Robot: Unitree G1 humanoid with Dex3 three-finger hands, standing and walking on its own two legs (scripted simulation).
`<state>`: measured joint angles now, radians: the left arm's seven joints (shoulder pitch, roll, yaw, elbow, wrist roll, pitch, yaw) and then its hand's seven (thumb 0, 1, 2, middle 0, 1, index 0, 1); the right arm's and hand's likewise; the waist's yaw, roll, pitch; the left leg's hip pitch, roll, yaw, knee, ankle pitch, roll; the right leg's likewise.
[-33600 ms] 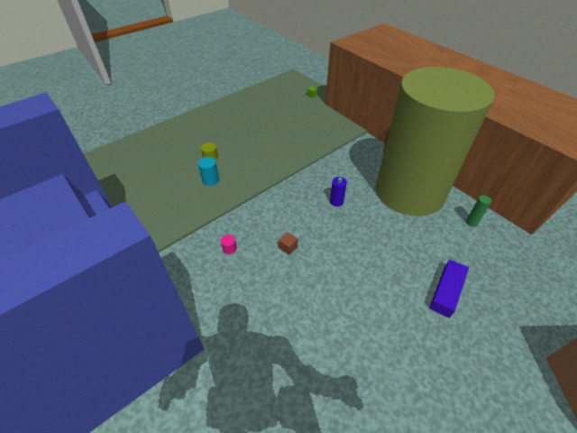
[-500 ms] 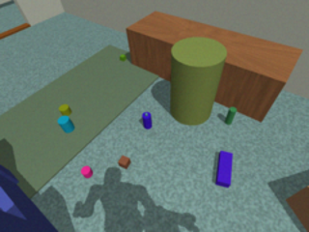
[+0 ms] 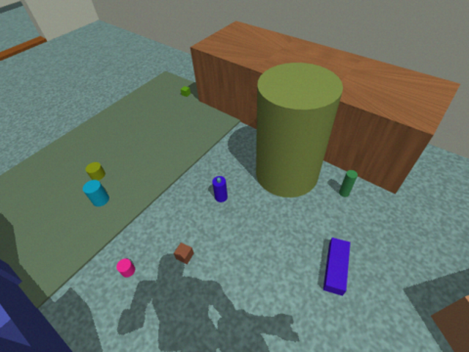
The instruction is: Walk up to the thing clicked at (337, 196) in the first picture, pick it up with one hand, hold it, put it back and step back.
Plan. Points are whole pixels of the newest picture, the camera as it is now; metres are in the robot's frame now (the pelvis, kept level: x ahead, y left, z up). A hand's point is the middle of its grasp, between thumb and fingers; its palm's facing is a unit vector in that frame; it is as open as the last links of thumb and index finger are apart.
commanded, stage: step back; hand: left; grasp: from the side
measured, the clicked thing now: (219, 188) +0.97 +0.15 -0.68
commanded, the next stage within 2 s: stand in 0.34 s
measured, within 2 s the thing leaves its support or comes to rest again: neither
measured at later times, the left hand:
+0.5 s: hand out of the picture +0.12 +0.28 -0.14, palm faces -0.02 -0.94 -0.34, open 7.4 cm
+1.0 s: hand out of the picture +0.11 +0.27 -0.13, palm faces -0.03 -0.94 -0.35, open 7.4 cm
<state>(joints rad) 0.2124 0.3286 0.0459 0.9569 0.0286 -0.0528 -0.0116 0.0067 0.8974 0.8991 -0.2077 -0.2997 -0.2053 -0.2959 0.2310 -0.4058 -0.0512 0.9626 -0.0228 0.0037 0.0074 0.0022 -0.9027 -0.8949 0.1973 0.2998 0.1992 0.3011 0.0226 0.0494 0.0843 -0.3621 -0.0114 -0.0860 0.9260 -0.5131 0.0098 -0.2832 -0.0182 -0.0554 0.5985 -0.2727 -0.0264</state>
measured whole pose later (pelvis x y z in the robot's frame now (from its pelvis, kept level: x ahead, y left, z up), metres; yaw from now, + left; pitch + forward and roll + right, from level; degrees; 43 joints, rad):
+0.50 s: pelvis +0.04 +0.03 +0.01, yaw -1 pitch -2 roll +0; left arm 0.11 0.36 0.00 1.07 0.00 -0.02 -0.01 0.01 0.90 0.90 -0.20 -0.30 -0.20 -0.30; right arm 0.08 -0.35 0.00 1.07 -0.01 -0.02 0.02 0.00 -0.90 -0.89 0.20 0.30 0.20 0.30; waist 0.01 0.00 0.07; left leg -0.22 0.04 0.01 0.51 -0.25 -0.02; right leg -0.18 -0.04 -0.03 0.50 -0.27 0.02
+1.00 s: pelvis +0.03 +0.02 +0.02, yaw -1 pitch -3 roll +0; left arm 0.09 0.35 0.00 1.15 0.00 -0.02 -0.01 0.01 0.90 0.90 -0.21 -0.30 -0.20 -0.30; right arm 0.09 -0.35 0.00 1.15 -0.01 -0.02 0.02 0.00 -0.90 -0.89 0.20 0.30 0.20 0.30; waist 0.00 0.02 0.06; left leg -0.13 0.05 0.01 0.33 -0.15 -0.04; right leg -0.10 -0.02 -0.03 0.34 -0.18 0.01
